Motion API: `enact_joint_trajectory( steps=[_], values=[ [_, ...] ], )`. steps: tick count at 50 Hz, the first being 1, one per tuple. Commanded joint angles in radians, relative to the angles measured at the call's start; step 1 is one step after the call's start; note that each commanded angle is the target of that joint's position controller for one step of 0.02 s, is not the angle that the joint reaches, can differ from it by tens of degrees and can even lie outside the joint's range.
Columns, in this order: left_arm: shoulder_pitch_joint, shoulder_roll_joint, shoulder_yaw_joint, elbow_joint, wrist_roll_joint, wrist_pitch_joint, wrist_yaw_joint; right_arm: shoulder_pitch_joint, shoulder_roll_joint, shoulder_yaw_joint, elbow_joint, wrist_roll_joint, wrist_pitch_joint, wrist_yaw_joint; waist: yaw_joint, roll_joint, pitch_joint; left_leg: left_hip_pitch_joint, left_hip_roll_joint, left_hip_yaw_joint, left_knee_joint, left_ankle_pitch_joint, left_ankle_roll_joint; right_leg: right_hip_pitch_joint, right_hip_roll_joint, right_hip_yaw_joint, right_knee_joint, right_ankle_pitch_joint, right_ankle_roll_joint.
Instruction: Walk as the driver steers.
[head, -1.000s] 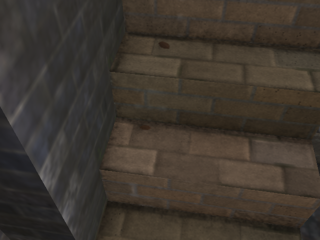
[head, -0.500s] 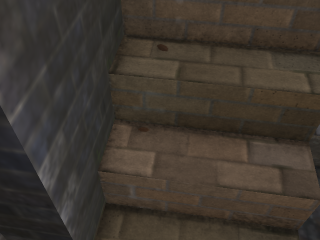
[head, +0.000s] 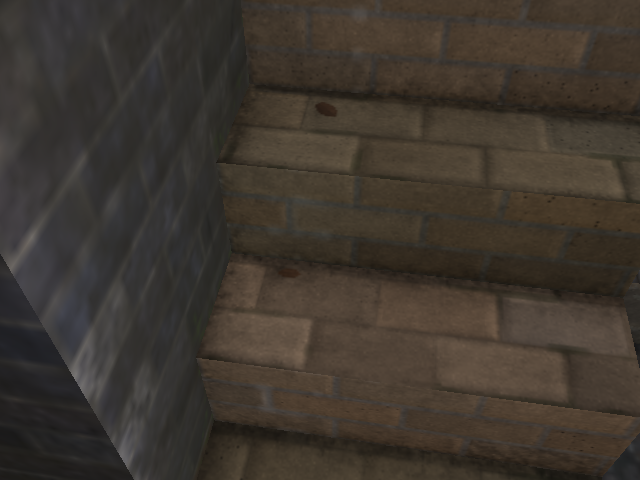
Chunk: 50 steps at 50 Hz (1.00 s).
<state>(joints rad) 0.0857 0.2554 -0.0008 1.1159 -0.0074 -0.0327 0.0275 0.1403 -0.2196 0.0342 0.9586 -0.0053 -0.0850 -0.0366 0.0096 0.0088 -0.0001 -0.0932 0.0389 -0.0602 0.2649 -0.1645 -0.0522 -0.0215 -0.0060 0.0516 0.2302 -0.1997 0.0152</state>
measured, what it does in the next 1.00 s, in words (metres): stands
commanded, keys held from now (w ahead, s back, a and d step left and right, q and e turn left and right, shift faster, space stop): w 1.00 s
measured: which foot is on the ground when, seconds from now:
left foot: down 0.00-1.00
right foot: down 0.00-1.00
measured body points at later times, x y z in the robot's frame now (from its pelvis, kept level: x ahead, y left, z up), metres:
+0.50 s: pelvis +0.00 +0.01 +0.00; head +0.00 +0.00 +0.45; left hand +0.10 +0.27 -0.14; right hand +0.13 -0.24 -0.13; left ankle -0.01 +0.15 -0.75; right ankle -0.05 -0.13 -0.75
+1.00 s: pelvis +0.00 +0.01 +0.00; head +0.00 +0.01 +0.45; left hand +0.10 +0.28 -0.13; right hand +0.12 -0.24 -0.13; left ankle -0.01 +0.15 -0.75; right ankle -0.05 -0.13 -0.75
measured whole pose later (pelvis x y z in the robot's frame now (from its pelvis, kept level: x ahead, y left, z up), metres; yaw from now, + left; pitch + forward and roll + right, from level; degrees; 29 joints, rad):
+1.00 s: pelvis +0.00 +0.01 +0.00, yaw -1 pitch +0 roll +0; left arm 0.07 0.27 -0.01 1.14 -0.01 -0.04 0.02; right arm 0.13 -0.23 0.04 0.96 -0.01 -0.09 -0.03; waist 0.01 0.00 0.00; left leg -0.08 0.03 -0.03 0.23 -0.15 -0.04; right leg -0.02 -0.02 0.06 0.21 -0.18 0.03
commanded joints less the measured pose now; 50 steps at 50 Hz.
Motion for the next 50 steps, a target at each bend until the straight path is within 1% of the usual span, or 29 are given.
enact_joint_trajectory(
  steps=[1,6,7,9,15,16,17,24,50],
  values=[
    [-0.025,0.126,0.018,-0.030,0.000,-0.009,0.002,-0.025,-0.093,-0.016,-0.049,0.000,-0.012,-0.001,0.002,0.001,-0.040,0.006,0.065,-0.020,-0.016,0.234,0.017,0.019,-0.104,0.050,-0.007,0.327,-0.058],
    [-0.038,0.134,0.018,-0.028,0.000,-0.011,0.001,-0.035,-0.099,-0.015,-0.052,0.000,-0.014,-0.001,0.002,0.002,-0.046,0.013,0.070,-0.015,-0.020,0.246,0.015,0.025,-0.106,0.049,-0.009,0.335,-0.057],
    [-0.046,0.135,0.015,-0.033,0.004,-0.012,-0.002,-0.045,-0.096,-0.013,-0.057,-0.003,-0.014,0.002,0.003,0.000,-0.042,0.011,0.074,-0.007,-0.010,0.274,0.019,0.024,-0.114,0.044,-0.003,0.379,-0.056],
    [-0.044,0.138,0.015,-0.033,0.002,-0.012,-0.003,-0.041,-0.099,-0.013,-0.057,-0.001,-0.015,0.003,0.002,-0.003,-0.061,0.018,0.076,-0.004,-0.007,0.283,0.020,0.034,-0.115,0.042,0.002,0.392,-0.056],
    [-0.052,0.141,0.011,-0.033,0.002,-0.012,-0.005,-0.048,-0.102,-0.010,-0.059,-0.001,-0.013,0.005,0.002,0.003,-0.058,0.020,0.078,-0.003,-0.016,0.264,0.019,0.027,-0.115,0.042,-0.005,0.356,-0.053],
    [-0.046,0.142,0.012,-0.028,-0.002,-0.012,-0.003,-0.039,-0.107,-0.012,-0.053,0.001,-0.012,0.003,0.000,0.005,-0.063,0.023,0.074,-0.010,-0.028,0.235,0.016,0.027,-0.108,0.048,-0.013,0.307,-0.053],
    [-0.050,0.141,0.012,-0.028,-0.001,-0.013,-0.002,-0.044,-0.107,-0.012,-0.054,0.001,-0.012,0.003,0.002,0.009,-0.049,0.019,0.075,-0.011,-0.032,0.226,0.015,0.019,-0.107,0.048,-0.018,0.292,-0.052],
    [-0.053,0.142,0.011,-0.021,0.000,-0.017,-0.004,-0.045,-0.107,-0.014,-0.052,-0.001,-0.012,0.004,0.001,0.007,-0.045,0.023,0.076,-0.012,-0.039,0.224,0.020,0.010,-0.111,0.049,-0.023,0.288,-0.051],
    [-0.051,0.145,0.009,-0.015,0.000,-0.020,-0.005,-0.040,-0.109,-0.014,-0.047,0.000,-0.012,0.006,0.001,0.004,-0.043,0.023,0.076,-0.005,-0.045,0.213,0.019,0.004,-0.113,0.048,-0.026,0.282,-0.048]
  ],
)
